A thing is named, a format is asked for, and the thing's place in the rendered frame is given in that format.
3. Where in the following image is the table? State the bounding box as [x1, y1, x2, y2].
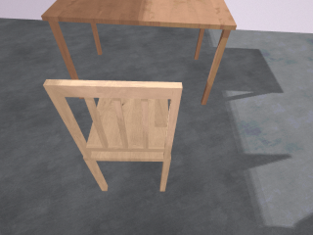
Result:
[41, 0, 237, 105]

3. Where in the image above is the chair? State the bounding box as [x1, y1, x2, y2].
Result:
[43, 79, 183, 192]

